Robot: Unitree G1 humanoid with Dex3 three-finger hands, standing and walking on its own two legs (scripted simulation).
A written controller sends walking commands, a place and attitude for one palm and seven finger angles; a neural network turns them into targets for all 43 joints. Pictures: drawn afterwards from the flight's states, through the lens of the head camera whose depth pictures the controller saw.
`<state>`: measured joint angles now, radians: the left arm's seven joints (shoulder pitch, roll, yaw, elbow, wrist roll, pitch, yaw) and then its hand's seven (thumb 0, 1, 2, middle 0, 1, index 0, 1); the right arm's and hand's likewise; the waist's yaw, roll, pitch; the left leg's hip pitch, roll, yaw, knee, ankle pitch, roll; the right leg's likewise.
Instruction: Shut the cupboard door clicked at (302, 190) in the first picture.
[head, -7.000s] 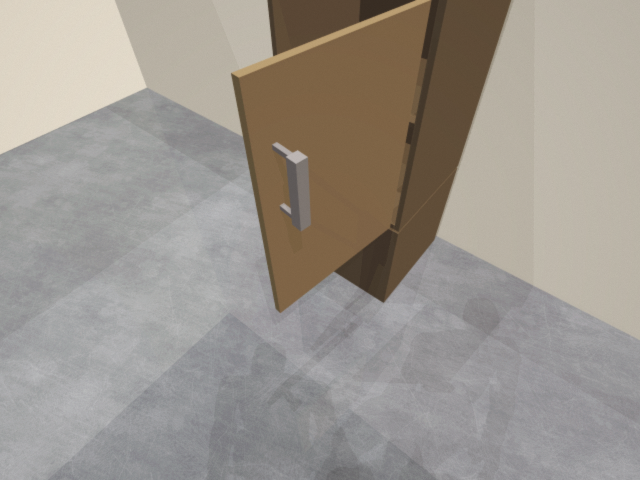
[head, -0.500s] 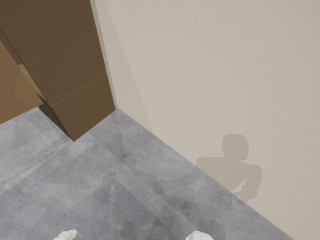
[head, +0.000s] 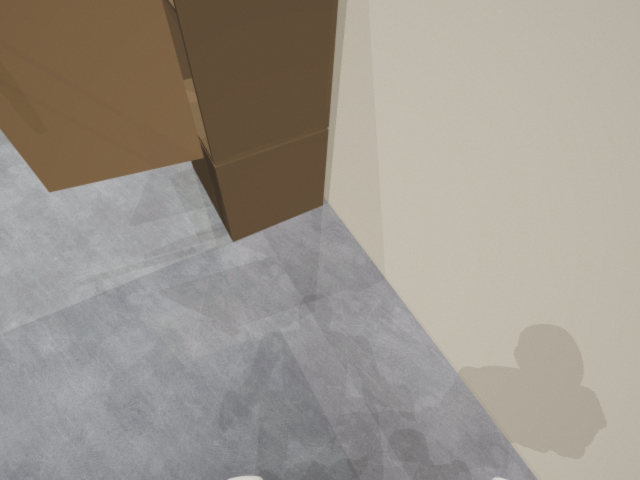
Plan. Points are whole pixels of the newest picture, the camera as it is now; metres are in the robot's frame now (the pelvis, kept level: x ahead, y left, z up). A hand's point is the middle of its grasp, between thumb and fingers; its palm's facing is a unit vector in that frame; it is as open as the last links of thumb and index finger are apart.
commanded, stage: turn to face it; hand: left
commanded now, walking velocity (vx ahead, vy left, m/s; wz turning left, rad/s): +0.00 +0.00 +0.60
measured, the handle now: out of the picture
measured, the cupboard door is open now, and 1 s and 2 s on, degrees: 82 82 82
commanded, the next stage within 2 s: take the last steps up to it in 0.56 s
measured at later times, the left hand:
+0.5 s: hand out of the picture +0.06 +0.17 -0.14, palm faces +0.24 -0.93 -0.28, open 7.3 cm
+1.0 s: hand out of the picture -0.02 +0.20 -0.16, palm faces +0.44 -0.88 -0.20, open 7.3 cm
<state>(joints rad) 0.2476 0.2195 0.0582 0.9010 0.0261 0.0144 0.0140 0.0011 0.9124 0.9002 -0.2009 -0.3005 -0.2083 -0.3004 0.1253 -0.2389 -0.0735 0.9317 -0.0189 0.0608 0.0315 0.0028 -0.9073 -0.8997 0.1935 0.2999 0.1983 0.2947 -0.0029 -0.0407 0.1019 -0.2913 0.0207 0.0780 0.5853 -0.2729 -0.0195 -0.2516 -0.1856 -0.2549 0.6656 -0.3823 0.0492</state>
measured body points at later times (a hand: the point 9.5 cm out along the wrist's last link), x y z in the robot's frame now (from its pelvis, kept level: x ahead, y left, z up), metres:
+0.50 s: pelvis +0.02 -0.04 +0.01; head +0.07 -0.06 +0.46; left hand +0.05 +0.22 -0.11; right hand +0.14 -0.27 -0.15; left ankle -0.04 +0.09 -0.65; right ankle +0.04 -0.14 -0.72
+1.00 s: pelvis +0.04 +0.01 +0.02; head +0.06 +0.04 +0.47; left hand -0.04 +0.25 -0.14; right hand +0.17 -0.19 -0.13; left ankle -0.03 +0.08 -0.72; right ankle +0.09 -0.12 -0.65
